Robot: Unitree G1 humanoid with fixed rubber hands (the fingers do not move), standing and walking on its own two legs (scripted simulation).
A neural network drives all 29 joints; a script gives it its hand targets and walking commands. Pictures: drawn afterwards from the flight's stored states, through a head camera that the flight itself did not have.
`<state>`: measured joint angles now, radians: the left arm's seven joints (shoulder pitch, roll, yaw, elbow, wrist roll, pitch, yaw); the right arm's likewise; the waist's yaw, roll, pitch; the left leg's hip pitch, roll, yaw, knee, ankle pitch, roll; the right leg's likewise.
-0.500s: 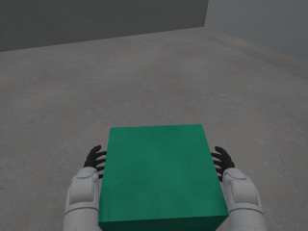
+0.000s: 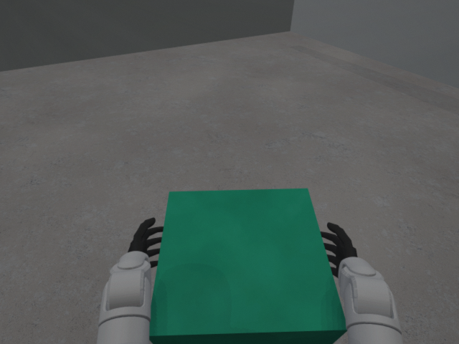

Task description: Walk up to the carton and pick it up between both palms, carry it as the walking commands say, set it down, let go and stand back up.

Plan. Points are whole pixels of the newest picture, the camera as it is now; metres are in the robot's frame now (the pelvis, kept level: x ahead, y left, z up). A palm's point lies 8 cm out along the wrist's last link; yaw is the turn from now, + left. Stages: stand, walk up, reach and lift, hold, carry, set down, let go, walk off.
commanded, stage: reach and lift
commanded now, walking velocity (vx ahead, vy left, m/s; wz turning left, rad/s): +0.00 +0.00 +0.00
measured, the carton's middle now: (240, 275) +0.29 +0.00 -0.03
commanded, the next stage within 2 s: hold in 0.58 s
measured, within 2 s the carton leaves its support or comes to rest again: neither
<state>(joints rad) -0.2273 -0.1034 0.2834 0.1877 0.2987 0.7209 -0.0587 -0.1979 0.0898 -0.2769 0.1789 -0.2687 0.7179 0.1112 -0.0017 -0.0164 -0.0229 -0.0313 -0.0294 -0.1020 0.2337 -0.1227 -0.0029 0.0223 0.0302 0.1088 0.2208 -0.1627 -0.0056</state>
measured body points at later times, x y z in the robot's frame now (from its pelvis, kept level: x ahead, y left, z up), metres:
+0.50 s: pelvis -0.01 +0.00 +0.00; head -0.04 +0.00 +0.45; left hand +0.29 +0.19 +0.04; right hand +0.28 -0.18 +0.04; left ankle +0.01 +0.12 -0.75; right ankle -0.02 -0.12 -0.75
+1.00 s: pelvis -0.01 +0.00 +0.00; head -0.04 +0.01 +0.45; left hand +0.29 +0.19 +0.04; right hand +0.28 -0.18 +0.04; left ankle +0.01 +0.12 -0.75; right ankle -0.02 -0.12 -0.75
